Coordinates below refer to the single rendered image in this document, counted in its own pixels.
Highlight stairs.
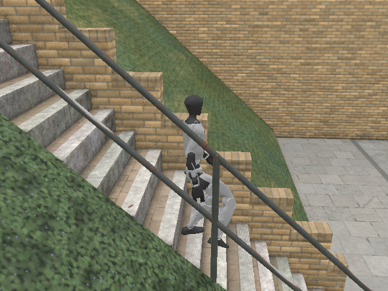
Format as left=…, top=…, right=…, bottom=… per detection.
left=0, top=19, right=324, bottom=291

